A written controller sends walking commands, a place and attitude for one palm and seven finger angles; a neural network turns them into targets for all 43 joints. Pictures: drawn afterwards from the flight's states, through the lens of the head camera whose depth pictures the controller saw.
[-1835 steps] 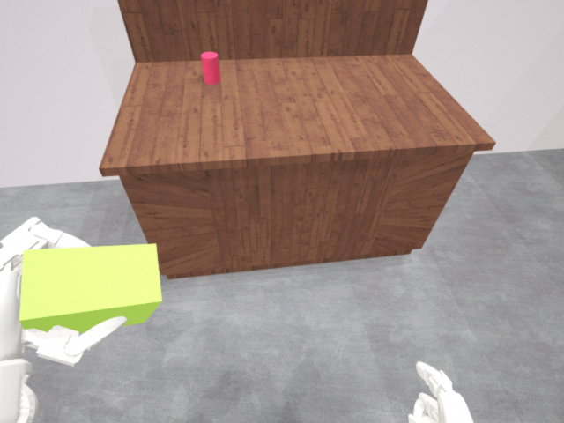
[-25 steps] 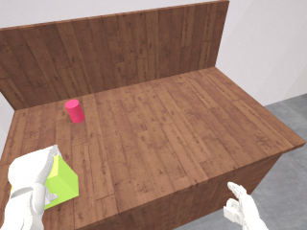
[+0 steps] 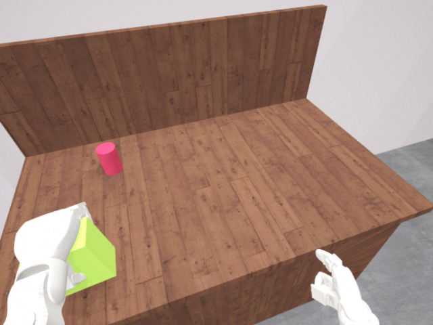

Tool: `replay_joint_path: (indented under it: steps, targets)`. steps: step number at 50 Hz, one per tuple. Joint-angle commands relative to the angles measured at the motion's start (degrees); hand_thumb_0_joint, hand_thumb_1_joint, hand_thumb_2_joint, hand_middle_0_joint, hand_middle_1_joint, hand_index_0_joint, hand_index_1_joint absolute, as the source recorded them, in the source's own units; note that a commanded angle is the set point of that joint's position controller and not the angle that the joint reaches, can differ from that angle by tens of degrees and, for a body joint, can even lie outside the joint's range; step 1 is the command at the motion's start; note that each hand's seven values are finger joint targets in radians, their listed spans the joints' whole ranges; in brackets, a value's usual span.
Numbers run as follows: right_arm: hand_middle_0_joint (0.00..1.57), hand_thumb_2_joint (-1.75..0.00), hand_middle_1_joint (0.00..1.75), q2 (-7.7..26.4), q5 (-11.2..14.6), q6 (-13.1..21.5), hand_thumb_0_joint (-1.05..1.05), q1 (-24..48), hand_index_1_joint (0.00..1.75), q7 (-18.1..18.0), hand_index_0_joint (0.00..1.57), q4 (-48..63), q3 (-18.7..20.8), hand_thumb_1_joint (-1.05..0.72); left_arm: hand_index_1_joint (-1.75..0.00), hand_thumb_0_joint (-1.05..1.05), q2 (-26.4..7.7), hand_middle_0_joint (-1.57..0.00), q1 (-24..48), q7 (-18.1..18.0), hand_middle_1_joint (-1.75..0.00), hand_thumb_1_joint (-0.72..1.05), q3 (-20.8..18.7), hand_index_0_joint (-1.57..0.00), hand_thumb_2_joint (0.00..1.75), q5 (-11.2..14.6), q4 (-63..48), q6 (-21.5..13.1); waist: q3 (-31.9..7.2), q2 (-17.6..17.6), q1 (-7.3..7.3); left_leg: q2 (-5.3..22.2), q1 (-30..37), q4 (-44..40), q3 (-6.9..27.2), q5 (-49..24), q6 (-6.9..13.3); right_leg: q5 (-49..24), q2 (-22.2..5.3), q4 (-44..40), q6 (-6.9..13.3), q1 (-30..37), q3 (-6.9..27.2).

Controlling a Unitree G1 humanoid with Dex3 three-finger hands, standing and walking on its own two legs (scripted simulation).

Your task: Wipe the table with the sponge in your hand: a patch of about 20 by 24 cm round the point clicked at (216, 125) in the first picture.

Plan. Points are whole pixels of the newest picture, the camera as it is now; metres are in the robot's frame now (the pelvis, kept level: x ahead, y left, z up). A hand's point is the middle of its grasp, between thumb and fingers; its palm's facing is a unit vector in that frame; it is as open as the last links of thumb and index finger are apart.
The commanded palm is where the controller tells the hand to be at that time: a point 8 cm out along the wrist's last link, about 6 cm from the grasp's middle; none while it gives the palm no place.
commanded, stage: bring the sponge back beside the body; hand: left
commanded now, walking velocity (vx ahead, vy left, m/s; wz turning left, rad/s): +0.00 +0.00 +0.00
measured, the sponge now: (78, 262) +0.18 +0.30 +0.02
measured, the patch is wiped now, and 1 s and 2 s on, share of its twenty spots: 1.00 1.00 1.00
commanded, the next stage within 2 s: step back with the hand held close in 1.42 s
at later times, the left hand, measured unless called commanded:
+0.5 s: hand (67, 246) +0.18 +0.30 +0.09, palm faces +0.10 -0.13 -0.99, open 10.1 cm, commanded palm +0.15 +0.29 +0.15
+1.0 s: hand (77, 245) +0.18 +0.27 +0.11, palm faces +0.15 -0.17 -0.97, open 10.1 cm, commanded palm +0.14 +0.26 +0.17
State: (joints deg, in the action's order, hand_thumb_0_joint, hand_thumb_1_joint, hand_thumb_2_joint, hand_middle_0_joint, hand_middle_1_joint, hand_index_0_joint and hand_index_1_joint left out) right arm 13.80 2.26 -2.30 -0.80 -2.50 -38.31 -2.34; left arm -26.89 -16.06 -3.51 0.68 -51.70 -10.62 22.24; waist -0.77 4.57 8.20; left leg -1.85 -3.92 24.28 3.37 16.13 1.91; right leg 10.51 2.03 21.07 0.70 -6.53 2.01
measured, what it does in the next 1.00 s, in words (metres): stands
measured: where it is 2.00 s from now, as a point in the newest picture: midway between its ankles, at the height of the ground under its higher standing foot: outside the picture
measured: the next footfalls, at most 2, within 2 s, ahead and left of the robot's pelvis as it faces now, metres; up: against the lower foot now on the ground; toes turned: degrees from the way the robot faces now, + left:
none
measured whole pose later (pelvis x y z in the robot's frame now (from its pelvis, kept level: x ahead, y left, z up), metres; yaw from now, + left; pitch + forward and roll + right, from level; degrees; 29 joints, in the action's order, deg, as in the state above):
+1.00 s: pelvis -0.02 -0.02 +0.00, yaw +0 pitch -6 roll +0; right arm 14.2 2.8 -2.8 0.0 -2.2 -37.6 -3.3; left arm -26.6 -14.8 -0.9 2.8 -49.4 -19.2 28.8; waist -1.0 5.5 7.9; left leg -1.2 -3.4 24.1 3.3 14.9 0.7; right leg 9.7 2.8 22.1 1.6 -6.7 2.1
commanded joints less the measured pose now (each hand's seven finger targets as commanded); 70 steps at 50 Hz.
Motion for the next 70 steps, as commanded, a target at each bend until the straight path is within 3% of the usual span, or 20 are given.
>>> replay_joint_path:
  steps: [1, 5, 6, 9, 15, 28, 30, 31, 34, 35, 36, 40, 48, 55, 58, 60, 63, 65, 68, 70]
  targets:
    - [0.2, -0.9, 0.3, 6.5, 0.03, 3.52, 0.0, 13.14, 0.3, -0.89, 0.2, 10.44, 2.12, -0.9, -1.6, 0.0, -13.67, -1.2, 13.13, -3.03, -1.6, 0.1, -8.49, -1.2, 1.3, -2.17, -11.67, 0.59, -8.36, 0.3, -0.39, 0.61, -2.45, -3.74, 2.56, -16.16, 0.51, -7.1, 0.24, -2.13, 4.45, 4.98, 2.33]
    - [0.2, -0.9, 0.3, 6.45, 0.33, 3.54, 0.0, 14.59, 0.3, -0.92, 0.2, 10.45, 2.1, -0.9, -1.6, 0.0, -14.15, -1.2, 13.11, -2.36, -1.6, 0.1, -8.52, -1.2, 1.3, -1.42, -12.83, 0.93, -7.24, 1.86, -0.65, 0.73, -2.4, -4.26, 2.86, -16.04, 0.24, -7.13, 0.17, -2.28, 4.62, 4.97, 3.77]
    - [0.2, -0.9, 0.3, 6.47, 0.14, 3.62, 0.0, 13.71, 0.3, -0.93, 0.2, 10.62, 1.97, -0.9, -1.6, 0.0, -13.44, -1.2, 12.91, -2.03, -1.6, 0.1, -7.89, -1.2, 1.3, -1.66, -12.63, 1.15, -9.26, 1.77, -0.32, 0.42, -2.08, -3.79, 2.52, -16.75, 0.56, -7.9, 0.11, -1.9, 4.51, 5.93, 2.34]
    - [0.2, -0.9, 0.3, 6.4, 0.22, 3.17, 0.0, 13.87, 0.3, -0.58, 0.2, 10.37, 2.14, -0.9, -1.6, 0.0, -11.34, -1.2, 12.28, -1.07, -1.6, 0.1, -5.61, -1.2, 1.3, -1.41, -13.8, 1.29, -7.23, 0.48, -1.06, 0.79, -2.26, -4.07, 2.69, -17.57, 0.18, -8.58, -0.07, -2.25, 4.3, 4.66, 2.61]
    - [0.2, -0.9, 0.3, 6.39, 0.07, 3.3, 0.0, 14.69, 0.3, -0.16, 0.2, 10.75, 1.95, -0.9, -1.6, 0.0, -14.5, -1.2, 10.0, -1.62, -1.6, 0.1, -9.19, -1.2, 1.3, -1.61, -15.34, 1.68, -7.17, 0.43, 0.0, 1.03, -3.37, -4.58, 3.27, -16.22, 0.11, -7.65, 0.35, -1.76, 4.68, 5.85, 4.2]
    - [0.2, -0.9, 0.3, 6.16, 0.35, 3.24, 0.0, 15.28, 0.3, -0.62, 0.2, 10.89, 1.49, -0.9, -1.6, 0.0, -11.49, -1.2, 13.73, -0.15, -1.6, 0.1, -4.82, -1.2, 1.3, -1.78, -15.09, 4.22, -6.38, 0.05, -0.47, 0.63, -2.84, -4.8, 2.59, -13.15, 0.66, -3.7, 0.25, -2.78, 4.21, 4.26, 2.85]
    - [0.2, -0.9, 0.3, 6.1, 0.45, 3.59, 0.0, 15.94, 0.3, -0.55, 0.2, 11.27, 1.47, -0.9, -1.6, 0.0, -13.78, -1.2, 14.54, -0.34, -1.6, 0.1, -6.8, -1.2, 1.3, -1.8, -17.75, 3.63, -6.61, 0.98, -0.64, 0.92, -3.24, -5.07, 3.11, -12.42, 0.44, -3.24, 0.45, -2.44, 4.49, 4.91, 4.71]
    - [0.2, -0.9, 0.3, 5.84, 0.23, 3.71, 0.0, 15.19, 0.3, -0.45, 0.2, 11.54, 1.25, -0.9, -1.6, 0.0, -12.49, -1.2, 13.86, -0.23, -1.6, 0.1, -6.07, -1.2, 1.3, -2.18, -16.9, 3.99, -8.44, 0.22, -0.03, 0.48, -3.31, -4.52, 2.65, -13.39, 0.73, -4.19, 0.39, -1.91, 4.34, 5.88, 3.13]
    - [0.2, -0.9, 0.3, 5.86, 0.35, 2.96, 0.0, 15.54, 0.3, -0.22, 0.2, 11.04, 1.41, -0.9, -1.6, 0.0, -11.98, -1.2, 13.0, -0.18, -1.6, 0.1, -5.64, -1.2, 1.3, -1.63, -17.15, 4.34, -6.45, -0.8, -0.47, 0.71, -3.59, -4.88, 2.53, -13.24, 0.26, -3.78, 0.0, -2.65, 4.08, 4.58, 3.61]
    - [0.2, -0.9, 0.3, 5.94, 0.39, 3.33, 0.0, 16.35, 0.3, -0.28, 0.2, 11.34, 1.38, -0.9, -1.6, 0.0, -13.45, -1.2, 13.36, -0.44, -1.6, 0.1, -7.15, -1.2, 1.3, -1.44, -18.22, 4.22, -6.58, 1.13, -0.33, 0.8, -3.57, -5.0, 2.74, -12.04, 0.33, -2.94, 0.46, -2.67, 4.44, 4.8, 5.22]
    - [0.2, -0.9, 0.3, 5.75, 0.33, 3.42, 0.0, 15.71, 0.3, -0.13, 0.2, 11.81, 1.13, -0.9, -1.6, 0.0, -12.25, -1.2, 13.08, -0.33, -1.6, 0.1, -6.28, -1.2, 1.3, -1.48, -17.77, 4.78, -7.59, 1.05, 0.11, 0.48, -3.69, -4.59, 2.28, -12.72, 0.58, -3.65, 0.31, -2.23, 4.29, 5.5, 3.52]
    - [0.2, -0.9, 0.3, 5.88, 0.49, 3.26, 0.0, 16.68, 0.3, 0.04, 0.2, 11.71, 1.29, -0.9, -1.6, 0.0, -13.24, -1.2, 12.44, -0.57, -1.6, 0.1, -7.32, -1.2, 1.3, -0.38, -19.95, 5.09, -6.94, 0.45, -0.31, 0.7, -3.42, -4.5, 2.68, -13.34, 0.31, -4.58, 0.36, -2.51, 4.37, 5.13, 5.43]
    - [0.2, -0.9, 0.3, 5.85, 0.47, 3.09, 0.0, 15.88, 0.3, -0.23, 0.2, 11.73, 1.1, -0.9, -1.6, 0.0, -10.71, -1.2, 11.84, -0.09, -1.6, 0.1, -4.96, -1.2, 1.3, 0.06, -19.01, 6.0, -5.62, -0.8, -0.46, 0.5, -3.74, -4.4, 2.21, -11.53, 0.55, -2.12, 0.29, -3.07, 3.99, 3.76, 4.04]
    - [0.2, -0.9, 0.3, 5.87, 0.68, 3.04, 0.0, 16.69, 0.3, -0.33, 0.2, 12.19, 1.16, -0.9, -1.6, 0.0, -12.51, -1.2, 12.72, -0.58, -1.6, 0.1, -6.81, -1.2, 1.3, 0.75, -21.84, 5.94, -4.84, 0.01, -0.71, 0.79, -4.46, -4.66, 2.36, -8.93, 0.3, 0.66, 0.51, -3.26, 4.12, 3.15, 6.06]
    - [0.2, -0.9, 0.3, 5.91, 0.53, 2.8, 0.0, 15.91, 0.3, -0.25, 0.2, 12.12, 1.06, -0.9, -1.6, 0.0, -10.54, -1.2, 11.19, -0.53, -1.6, 0.1, -5.47, -1.2, 1.3, 0.54, -19.84, 6.53, -5.37, -0.43, -0.32, 0.5, -4.69, -4.38, 1.96, -10.07, 0.39, -0.64, 0.42, -2.88, 4.0, 3.54, 4.3]
    - [0.2, -0.9, 0.3, 5.89, 0.61, 3.1, 0.0, 16.83, 0.3, -0.31, 0.2, 12.44, 1.16, -0.9, -1.6, 0.0, -12.95, -1.2, 12.65, -0.91, -1.6, 0.1, -7.25, -1.2, 1.3, 0.7, -22.61, 6.06, -6.51, 0.34, -0.41, 0.63, -4.29, -4.34, 2.32, -9.73, 0.32, -0.41, 0.5, -2.66, 4.14, 4.13, 5.98]
    - [0.2, -0.9, 0.3, 5.88, 0.59, 2.83, 0.0, 15.93, 0.3, -0.26, 0.2, 12.12, 1.12, -0.9, -1.6, 0.0, -10.07, -1.2, 10.18, -0.63, -1.6, 0.1, -5.18, -1.2, 1.3, 0.94, -19.54, 6.77, -5.69, -1.53, -0.43, 0.42, -4.33, -3.86, 1.82, -10.88, 0.4, -1.48, 0.29, -2.91, 3.85, 3.58, 4.49]
    - [0.2, -0.9, 0.3, 5.86, 0.71, 3.12, 0.0, 16.56, 0.3, -0.35, 0.2, 12.42, 1.17, -0.9, -1.6, 0.0, -12.21, -1.2, 12.12, -0.82, -1.6, 0.1, -6.75, -1.2, 1.3, 1.15, -21.7, 6.3, -5.73, -1.29, -0.71, 0.56, -4.34, -4.06, 2.26, -9.46, 0.39, 0.15, 0.42, -3.13, 3.95, 3.27, 6.03]
    - [0.2, -0.9, 0.3, 6.0, 0.64, 2.94, 0.0, 15.78, 0.3, -0.48, 0.2, 12.19, 1.09, -0.9, -1.6, 0.0, -10.42, -1.2, 11.38, -0.39, -1.6, 0.1, -5.17, -1.2, 1.3, 1.03, -19.35, 6.72, -5.09, -2.64, -0.74, 0.37, -4.6, -3.78, 1.9, -9.22, 0.51, 0.72, 0.2, -3.42, 3.65, 2.63, 4.71]
    - [0.2, -0.9, 0.3, 5.98, 0.6, 3.33, 0.0, 16.59, 0.3, -0.58, 0.2, 12.43, 1.19, -0.9, -1.6, 0.0, -12.98, -1.2, 13.42, -0.73, -1.6, 0.1, -6.91, -1.2, 1.3, 0.78, -22.45, 6.04, -6.2, 0.37, -0.71, 0.35, -4.13, -3.73, 2.12, -9.27, 0.48, 0.33, 0.28, -3.09, 4.03, 3.25, 6.61]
